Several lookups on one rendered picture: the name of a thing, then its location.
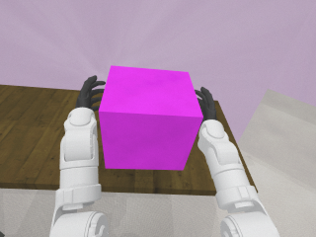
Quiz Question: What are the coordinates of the robot right forearm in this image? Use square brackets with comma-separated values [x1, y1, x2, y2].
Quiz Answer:
[197, 119, 280, 237]

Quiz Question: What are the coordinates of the left robot upper arm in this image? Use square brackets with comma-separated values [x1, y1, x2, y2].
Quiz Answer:
[50, 210, 110, 237]

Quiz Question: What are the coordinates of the robot left forearm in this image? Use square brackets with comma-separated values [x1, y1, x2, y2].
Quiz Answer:
[49, 107, 102, 237]

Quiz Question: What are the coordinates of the right robot upper arm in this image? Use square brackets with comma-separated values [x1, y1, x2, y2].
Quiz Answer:
[220, 211, 279, 237]

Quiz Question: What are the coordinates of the carton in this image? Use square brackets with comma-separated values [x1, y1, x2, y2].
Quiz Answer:
[99, 65, 203, 171]

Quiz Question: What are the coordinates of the right robot hand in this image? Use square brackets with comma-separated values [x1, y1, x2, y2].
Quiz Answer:
[195, 87, 217, 126]

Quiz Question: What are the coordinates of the left robot hand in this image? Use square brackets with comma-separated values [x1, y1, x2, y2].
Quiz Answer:
[75, 75, 106, 112]

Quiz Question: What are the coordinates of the table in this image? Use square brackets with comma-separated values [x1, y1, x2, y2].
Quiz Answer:
[0, 84, 258, 237]

